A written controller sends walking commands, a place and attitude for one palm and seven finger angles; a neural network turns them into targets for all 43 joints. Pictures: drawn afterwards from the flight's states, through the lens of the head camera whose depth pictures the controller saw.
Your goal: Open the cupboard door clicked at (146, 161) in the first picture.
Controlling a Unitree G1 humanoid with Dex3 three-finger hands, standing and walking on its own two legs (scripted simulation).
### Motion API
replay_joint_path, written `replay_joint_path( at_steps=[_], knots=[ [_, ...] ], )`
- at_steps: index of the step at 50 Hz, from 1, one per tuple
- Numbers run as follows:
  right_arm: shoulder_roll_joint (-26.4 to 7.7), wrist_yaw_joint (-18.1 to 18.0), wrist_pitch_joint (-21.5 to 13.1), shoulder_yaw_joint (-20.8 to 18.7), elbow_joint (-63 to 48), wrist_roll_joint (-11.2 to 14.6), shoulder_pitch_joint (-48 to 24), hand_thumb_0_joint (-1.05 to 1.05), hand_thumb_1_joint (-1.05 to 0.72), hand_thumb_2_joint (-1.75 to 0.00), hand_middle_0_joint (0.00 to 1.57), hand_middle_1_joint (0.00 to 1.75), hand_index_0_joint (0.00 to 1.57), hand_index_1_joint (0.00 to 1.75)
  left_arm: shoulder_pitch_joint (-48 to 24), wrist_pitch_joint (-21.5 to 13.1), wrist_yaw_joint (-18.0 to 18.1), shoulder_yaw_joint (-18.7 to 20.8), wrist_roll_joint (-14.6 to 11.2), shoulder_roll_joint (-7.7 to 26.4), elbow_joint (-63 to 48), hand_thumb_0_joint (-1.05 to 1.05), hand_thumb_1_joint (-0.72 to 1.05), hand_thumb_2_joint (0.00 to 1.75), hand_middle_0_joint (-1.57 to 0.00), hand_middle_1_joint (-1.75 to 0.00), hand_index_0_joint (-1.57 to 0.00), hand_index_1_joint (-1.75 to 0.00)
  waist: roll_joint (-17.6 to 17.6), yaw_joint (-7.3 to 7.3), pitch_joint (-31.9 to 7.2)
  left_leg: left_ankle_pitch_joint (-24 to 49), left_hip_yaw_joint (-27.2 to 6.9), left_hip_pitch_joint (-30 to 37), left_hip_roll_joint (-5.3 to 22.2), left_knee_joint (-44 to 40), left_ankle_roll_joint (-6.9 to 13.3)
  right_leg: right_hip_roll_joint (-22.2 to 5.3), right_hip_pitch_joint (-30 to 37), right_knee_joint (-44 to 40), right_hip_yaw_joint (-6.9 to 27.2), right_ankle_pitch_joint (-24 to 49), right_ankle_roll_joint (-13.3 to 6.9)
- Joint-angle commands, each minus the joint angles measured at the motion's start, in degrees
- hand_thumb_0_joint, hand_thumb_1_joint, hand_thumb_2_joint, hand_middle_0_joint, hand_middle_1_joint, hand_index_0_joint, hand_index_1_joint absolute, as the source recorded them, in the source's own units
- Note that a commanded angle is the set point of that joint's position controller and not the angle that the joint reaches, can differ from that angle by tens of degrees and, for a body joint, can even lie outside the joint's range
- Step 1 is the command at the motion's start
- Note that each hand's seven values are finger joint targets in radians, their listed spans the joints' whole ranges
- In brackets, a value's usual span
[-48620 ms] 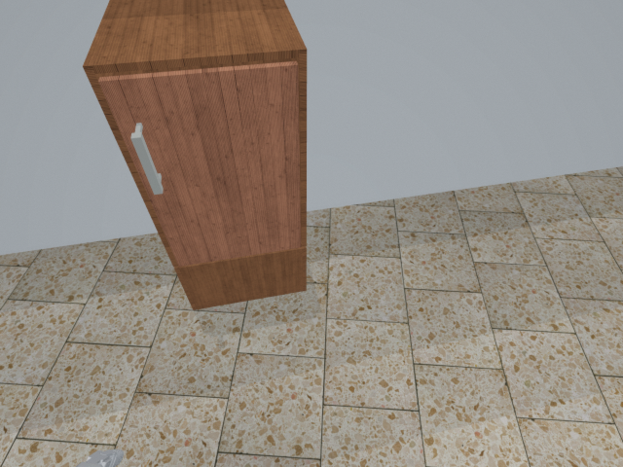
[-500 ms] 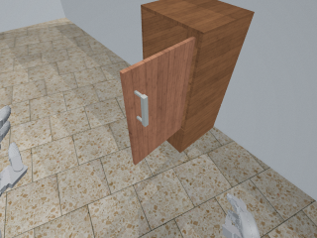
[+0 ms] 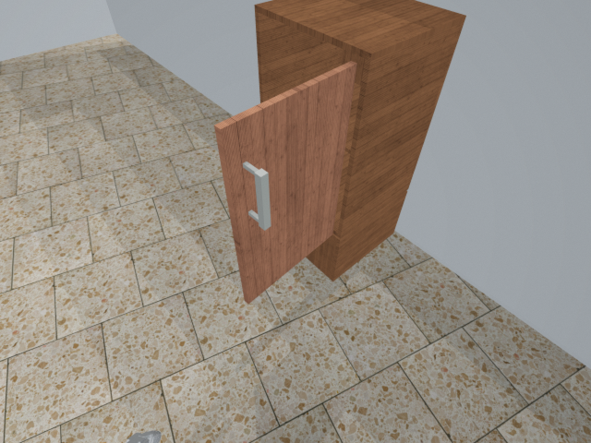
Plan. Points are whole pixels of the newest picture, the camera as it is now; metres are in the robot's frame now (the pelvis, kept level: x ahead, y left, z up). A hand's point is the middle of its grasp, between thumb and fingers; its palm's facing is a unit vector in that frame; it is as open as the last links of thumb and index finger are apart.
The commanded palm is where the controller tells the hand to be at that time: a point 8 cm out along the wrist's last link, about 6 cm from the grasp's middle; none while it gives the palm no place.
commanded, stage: let the arm hang, fingers relaxed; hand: left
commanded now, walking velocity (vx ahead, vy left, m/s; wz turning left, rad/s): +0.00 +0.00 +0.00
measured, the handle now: (256, 196) +0.59 +0.09 -0.04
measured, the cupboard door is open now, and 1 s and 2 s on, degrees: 94 94 94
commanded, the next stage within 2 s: look to check the result in 0.84 s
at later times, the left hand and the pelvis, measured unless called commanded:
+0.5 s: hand out of the picture -0.01 +0.18 -0.16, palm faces +0.03 -0.96 -0.27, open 7.4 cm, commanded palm none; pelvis +0.02 -0.02 +0.01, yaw +0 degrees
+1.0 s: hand out of the picture +0.04 +0.15 -0.16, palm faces +0.03 -0.98 -0.21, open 7.3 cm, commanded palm none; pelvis +0.04 -0.03 +0.01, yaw -1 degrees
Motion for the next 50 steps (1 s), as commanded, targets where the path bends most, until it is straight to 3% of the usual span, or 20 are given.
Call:
replay_joint_path(
  at_steps=[1,3,5,8,9,11,14,21,26,30,34,38,50],
  knots=[
    [-6.92,-0.69,-1.17,-1.08,-0.69,-0.04,-2.01,0.0,-0.9,-0.9,0.2,0.3,0.2,0.3,2.88,-3.14,1.21,2.99,-0.69,10.8,3.96,0.0,0.9,0.9,-0.2,-0.3,-0.2,-0.3,8.99,3.78,-0.83,-8.06,-13.26,2.16,8.03,-16.0,2.85,-5.92,0.71,-9.24,7.05,-0.48,-1.15],
    [-5.37,-1.04,-1.29,-1.06,1.46,0.27,-0.78,0.0,-0.9,-0.9,0.2,0.3,0.2,0.3,4.77,-3.53,1.18,2.85,-0.84,9.1,8.15,0.0,0.9,0.9,-0.2,-0.3,-0.2,-0.3,8.77,3.6,-3.35,-6.8,-10.67,4.9,6.86,-15.38,2.05,-6.72,2.12,-11.25,7.73,1.31,-1.5],
    [-4.35,-1.38,-1.24,-1.25,3.44,0.46,0.83,0.0,-0.9,-0.9,0.2,0.3,0.2,0.3,5.28,-4.02,1.33,2.86,-0.87,7.9,11.03,0.0,0.9,0.9,-0.2,-0.3,-0.2,-0.3,5.89,2.94,-4.43,-2.35,-8.38,8.5,6.47,-12.96,1.7,-7.66,1.65,-13.98,8.22,3.42,-1.85],
    [-2.75,-1.71,-0.85,-1.31,6.11,0.72,3.0,0.0,-0.9,-0.9,0.2,0.3,0.2,0.3,5.42,-4.3,1.58,2.28,-1.11,6.46,13.93,0.0,0.9,0.9,-0.2,-0.3,-0.2,-0.3,3.92,1.83,-2.96,0.45,-6.41,12.05,6.15,-10.81,1.11,-8.42,-1.41,-16.67,8.31,3.83,-2.07],
    [-3.51,-1.8,-0.77,-1.54,6.43,0.82,3.45,0.0,-0.9,-0.9,0.2,0.3,0.2,0.3,5.58,-4.45,1.67,2.31,-1.07,6.87,14.36,0.0,0.9,0.9,-0.2,-0.3,-0.2,-0.3,1.23,1.75,-2.1,1.77,-5.93,12.79,6.32,-10.02,1.13,-8.35,-2.15,-17.49,8.09,4.4,-1.97],
    [-2.65,-1.9,-0.48,-1.61,7.53,0.83,4.19,0.0,-0.9,-0.9,0.2,0.3,0.2,0.3,5.49,-4.31,1.9,1.97,-1.14,5.96,15.6,0.0,0.9,0.9,-0.2,-0.3,-0.2,-0.3,-0.48,1.3,0.19,1.57,-5.52,12.97,6.29,-9.74,1.02,-8.72,-3.76,-18.56,7.94,3.38,-1.95],
    [-2.04,-1.97,-0.11,-1.62,8.34,0.8,4.42,0.0,-0.9,-0.9,0.2,0.3,0.2,0.3,6.44,-4.15,2.14,1.68,-1.15,5.18,16.69,0.0,0.9,0.9,-0.2,-0.3,-0.2,-0.3,-1.13,1.33,2.09,0.55,-5.06,12.86,6.32,-9.8,0.99,-8.45,-5.03,-19.16,7.89,1.29,-1.83],
    [-0.02,-1.91,-0.09,-1.11,9.44,0.57,4.47,0.0,-0.9,-0.9,0.2,0.3,0.2,0.3,7.52,-3.87,2.43,1.34,-1.14,3.86,17.67,0.0,0.9,0.9,-0.2,-0.3,-0.2,-0.3,-1.56,1.73,2.94,-0.02,-5.43,11.65,6.42,-11.61,1.23,-8.1,-3.85,-18.05,7.52,1.25,-1.35],
    [1.6,-1.83,-0.32,-0.71,9.87,0.55,4.11,0.0,-0.9,-0.9,0.2,0.3,0.2,0.3,7.54,-4.07,2.78,1.17,-1.15,2.78,17.36,0.0,0.9,0.9,-0.2,-0.3,-0.2,-0.3,-3.01,2.07,2.65,4.5,-4.48,11.82,6.33,-10.95,1.08,-8.67,-2.34,-17.64,7.0,7.11,-0.37],
    [2.4,-1.91,-0.6,-0.52,10.01,0.49,4.12,0.0,-0.9,-0.9,0.2,0.3,0.2,0.3,7.02,-4.24,3.04,1.39,-1.15,2.45,16.77,0.0,0.9,0.9,-0.2,-0.3,-0.2,-0.3,-1.44,2.27,1.98,8.03,-3.66,11.56,6.31,-10.28,0.84,-9.03,-0.23,-16.86,6.9,13.67,0.49],
    [2.52,-2.07,-0.71,-0.55,9.9,0.54,4.43,0.0,-0.9,-0.9,0.2,0.3,0.2,0.3,6.93,-4.31,3.23,1.65,-1.15,2.27,16.16,0.0,0.9,0.9,-0.2,-0.3,-0.2,-0.3,-2.0,2.48,2.09,8.78,-3.02,10.97,6.16,-9.5,0.63,-9.04,0.89,-16.95,6.95,17.05,1.38],
    [3.21,-2.27,-0.65,-0.42,10.07,0.43,4.87,0.0,-0.9,-0.9,0.2,0.3,0.2,0.3,6.76,-4.15,3.2,1.79,-1.29,1.74,16.09,0.0,0.9,0.9,-0.2,-0.3,-0.2,-0.3,0.1,2.39,2.44,8.96,-2.75,10.83,6.12,-9.3,0.53,-9.1,1.48,-16.88,7.0,17.85,1.32],
    [2.84,-2.62,-1.01,-0.68,10.22,0.68,6.51,0.0,-0.9,-0.9,0.2,0.3,0.2,0.3,8.09,-4.24,3.24,1.92,-1.39,1.25,16.32,0.0,0.9,0.9,-0.2,-0.3,-0.2,-0.3,-1.66,2.31,0.96,10.69,-2.91,12.84,6.58,-9.04,1.0,-8.56,2.67,-16.5,6.69,18.84,0.79]
  ],
)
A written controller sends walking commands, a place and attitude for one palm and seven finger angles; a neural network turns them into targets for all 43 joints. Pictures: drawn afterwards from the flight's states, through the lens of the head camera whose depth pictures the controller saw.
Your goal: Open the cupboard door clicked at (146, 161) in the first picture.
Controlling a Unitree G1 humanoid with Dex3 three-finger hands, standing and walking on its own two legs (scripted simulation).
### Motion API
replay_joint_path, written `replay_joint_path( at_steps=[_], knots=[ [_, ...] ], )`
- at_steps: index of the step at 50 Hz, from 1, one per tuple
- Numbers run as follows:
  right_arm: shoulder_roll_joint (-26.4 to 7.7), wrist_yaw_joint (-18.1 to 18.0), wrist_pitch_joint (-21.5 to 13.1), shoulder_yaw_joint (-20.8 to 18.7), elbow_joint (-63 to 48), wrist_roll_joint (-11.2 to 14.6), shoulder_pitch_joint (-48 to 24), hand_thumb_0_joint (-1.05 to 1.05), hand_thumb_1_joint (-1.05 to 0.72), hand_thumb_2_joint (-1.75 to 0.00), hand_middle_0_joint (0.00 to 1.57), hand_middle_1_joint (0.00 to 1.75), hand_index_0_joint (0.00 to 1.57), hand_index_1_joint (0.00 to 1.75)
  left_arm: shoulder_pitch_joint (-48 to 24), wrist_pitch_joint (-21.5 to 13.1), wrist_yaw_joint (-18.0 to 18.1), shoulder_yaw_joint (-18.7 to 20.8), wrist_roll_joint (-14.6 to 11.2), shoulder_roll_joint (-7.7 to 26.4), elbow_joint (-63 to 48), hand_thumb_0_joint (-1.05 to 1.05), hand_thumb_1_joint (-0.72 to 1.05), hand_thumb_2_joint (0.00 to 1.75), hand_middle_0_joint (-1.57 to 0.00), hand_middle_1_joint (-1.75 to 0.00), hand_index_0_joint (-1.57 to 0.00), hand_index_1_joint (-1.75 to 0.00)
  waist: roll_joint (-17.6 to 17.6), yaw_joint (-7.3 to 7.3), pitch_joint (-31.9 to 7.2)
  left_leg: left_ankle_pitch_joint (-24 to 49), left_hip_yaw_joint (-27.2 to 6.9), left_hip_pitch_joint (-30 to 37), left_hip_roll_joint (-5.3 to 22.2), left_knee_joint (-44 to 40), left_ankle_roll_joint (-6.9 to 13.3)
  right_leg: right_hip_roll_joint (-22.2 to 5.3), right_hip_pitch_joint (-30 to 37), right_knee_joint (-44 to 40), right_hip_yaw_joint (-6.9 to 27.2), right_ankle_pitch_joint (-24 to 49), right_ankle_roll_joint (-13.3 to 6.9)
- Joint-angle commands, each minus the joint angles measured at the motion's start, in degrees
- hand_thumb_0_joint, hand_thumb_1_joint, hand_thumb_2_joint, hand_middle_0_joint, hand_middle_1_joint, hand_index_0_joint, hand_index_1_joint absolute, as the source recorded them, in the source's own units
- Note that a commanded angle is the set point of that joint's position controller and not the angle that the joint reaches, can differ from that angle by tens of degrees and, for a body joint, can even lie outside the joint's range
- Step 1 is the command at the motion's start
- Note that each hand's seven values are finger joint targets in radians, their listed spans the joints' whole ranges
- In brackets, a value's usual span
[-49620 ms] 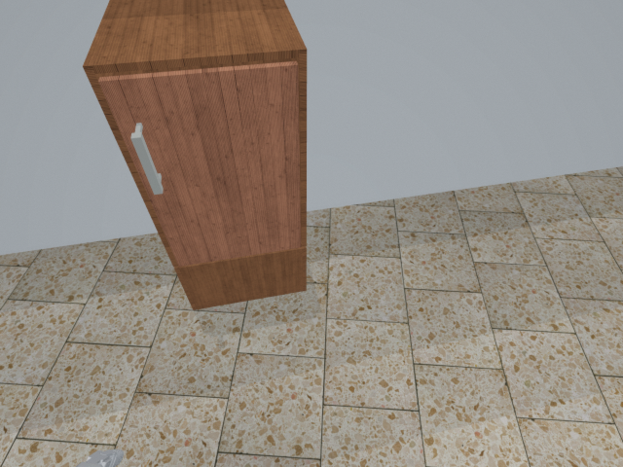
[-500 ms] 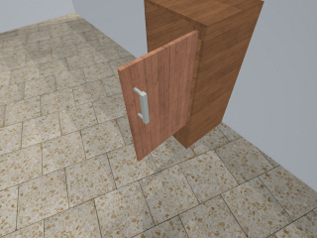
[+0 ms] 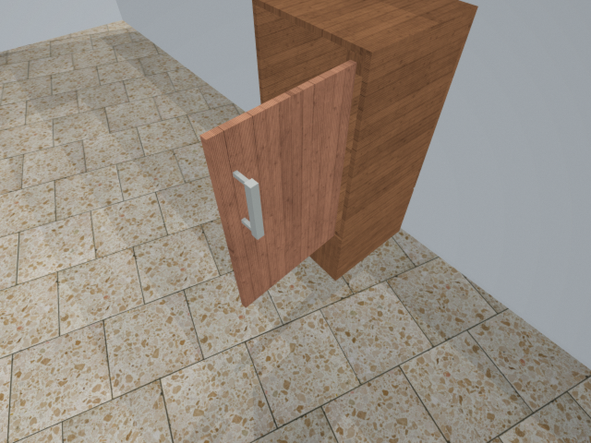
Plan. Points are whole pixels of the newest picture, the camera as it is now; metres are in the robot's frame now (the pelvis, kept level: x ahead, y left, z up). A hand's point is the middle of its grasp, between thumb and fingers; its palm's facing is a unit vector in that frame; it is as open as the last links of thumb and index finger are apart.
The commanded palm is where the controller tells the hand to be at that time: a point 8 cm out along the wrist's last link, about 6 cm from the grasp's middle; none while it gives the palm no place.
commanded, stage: look to check the result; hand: left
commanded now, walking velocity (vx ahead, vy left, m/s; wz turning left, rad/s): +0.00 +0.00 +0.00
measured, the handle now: (248, 206) +0.54 +0.13 -0.05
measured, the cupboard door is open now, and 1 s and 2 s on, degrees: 94 94 94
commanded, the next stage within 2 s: stand and wait in 0.40 s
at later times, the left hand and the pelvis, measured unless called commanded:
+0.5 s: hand out of the picture +0.00 +0.19 -0.17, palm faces +0.04 -0.97 -0.22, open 7.4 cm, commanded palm none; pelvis +0.00 +0.00 +0.00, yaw +0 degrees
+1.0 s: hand out of the picture +0.03 +0.22 -0.17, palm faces +0.01 -0.96 -0.27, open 7.4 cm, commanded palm none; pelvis +0.00 +0.01 +0.00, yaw -1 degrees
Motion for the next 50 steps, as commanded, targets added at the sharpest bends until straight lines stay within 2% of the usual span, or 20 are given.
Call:
replay_joint_path(
  at_steps=[1,3,10,15,21,29,37,39,41,44,50],
  knots=[
    [-5.58,-0.23,-0.94,-1.02,-1.72,0.07,2.8,0.0,-0.9,-0.9,0.2,0.3,0.2,0.3,5.13,-0.64,0.72,0.93,-0.14,6.43,-0.93,0.0,0.9,0.9,-0.2,-0.3,-0.2,-0.3,-1.81,0.13,-0.92,10.31,-2.87,5.64,5.24,-0.72,3.05,-9.94,-6.0,-4.89,5.6,16.27,2.65],
    [-5.59,-0.25,-0.88,-1.09,-1.53,0.07,2.8,0.0,-0.9,-0.9,0.2,0.3,0.2,0.3,5.3,-0.64,0.71,0.86,-0.13,6.23,-0.84,0.0,0.9,0.9,-0.2,-0.3,-0.2,-0.3,-0.76,0.01,-0.33,9.45,-2.81,5.79,5.18,-0.9,2.92,-9.87,-6.64,-5.13,5.9,15.07,2.5],
    [-6.34,-0.2,-0.92,-1.26,-1.56,0.19,2.14,0.0,-0.9,-0.9,0.2,0.3,0.2,0.3,5.65,-0.78,0.69,0.91,-0.08,7.11,-0.63,0.0,0.9,0.9,-0.2,-0.3,-0.2,-0.3,-1.77,0.08,0.14,8.95,-2.86,5.88,5.13,-0.91,3.11,-9.86,-6.83,-5.43,6.0,15.08,2.79],
    [-7.32,-0.13,-1.07,-1.38,-1.74,0.12,1.22,0.0,-0.9,-0.9,0.2,0.3,0.2,0.3,4.93,-0.86,0.49,0.95,0.02,7.68,-0.67,0.0,0.9,0.9,-0.2,-0.3,-0.2,-0.3,-0.04,-0.05,0.07,8.33,-3.42,6.16,5.46,-1.77,3.2,-9.83,-7.07,-5.64,6.09,12.17,2.04],
    [-8.54,0.03,-1.16,-1.48,-2.04,0.06,-0.01,0.0,-0.9,-0.9,0.2,0.3,0.2,0.3,3.71,-0.99,0.31,0.98,0.07,8.61,-0.83,0.0,0.9,0.9,-0.2,-0.3,-0.2,-0.3,-0.55,0.0,0.33,7.88,-3.99,6.37,5.59,-2.6,3.16,-9.76,-7.3,-6.05,6.31,10.74,1.78],
    [-10.14,0.14,-1.17,-1.67,-2.59,0.1,-1.67,0.0,-0.9,-0.9,0.2,0.3,0.2,0.3,2.43,-1.21,0.32,1.31,0.12,10.41,-1.28,0.0,0.9,0.9,-0.2,-0.3,-0.2,-0.3,-1.29,0.14,-0.89,8.75,-3.33,6.92,5.34,-1.83,3.05,-10.37,-6.25,-6.51,6.43,14.75,2.88],
    [-11.49,0.24,-1.38,-1.62,-2.61,0.04,-2.87,0.0,-0.9,-0.9,0.2,0.3,0.2,0.3,0.86,-1.28,0.14,1.43,0.04,11.96,-1.62,0.0,0.9,0.9,-0.2,-0.3,-0.2,-0.3,-0.94,0.1,-1.89,10.56,-3.61,7.81,5.76,-2.5,3.06,-10.6,-5.3,-6.42,6.7,16.36,2.59],
    [-11.95,0.27,-1.34,-1.69,-2.78,0.14,-2.99,0.0,-0.9,-0.9,0.2,0.3,0.2,0.3,0.57,-1.27,0.17,1.42,0.08,12.17,-1.73,0.0,0.9,0.9,-0.2,-0.3,-0.2,-0.3,-1.82,0.21,-1.47,10.15,-3.69,7.74,5.79,-2.65,3.11,-10.36,-5.5,-6.74,6.67,15.37,2.68],
    [-11.82,0.36,-1.32,-1.63,-2.68,0.06,-3.32,0.0,-0.9,-0.9,0.2,0.3,0.2,0.3,0.18,-1.22,0.07,1.38,0.05,12.39,-1.66,0.0,0.9,0.9,-0.2,-0.3,-0.2,-0.3,-0.92,0.11,-0.8,9.55,-3.74,7.49,5.81,-3.18,2.93,-10.46,-5.93,-6.86,6.86,14.45,2.51],
    [-12.41,0.37,-1.37,-1.74,-2.85,0.11,-3.45,0.0,-0.9,-0.9,0.2,0.3,0.2,0.3,0.1,-1.32,0.1,1.49,0.09,12.8,-1.82,0.0,0.9,0.9,-0.2,-0.3,-0.2,-0.3,-1.53,0.24,-2.16,10.11,-3.68,8.18,5.83,-2.79,3.03,-10.51,-5.14,-6.95,6.79,15.24,2.71],
    [-12.73,0.49,-1.47,-1.64,-2.58,0.06,-3.85,0.0,-0.9,-0.9,0.2,0.3,0.2,0.3,-0.68,-1.29,-0.09,1.37,0.04,13.31,-1.72,0.0,0.9,0.9,-0.2,-0.3,-0.2,-0.3,-0.43,0.12,-1.94,10.04,-4.12,8.29,6.05,-3.77,2.89,-10.43,-5.35,-7.0,6.87,13.39,2.1]
  ],
)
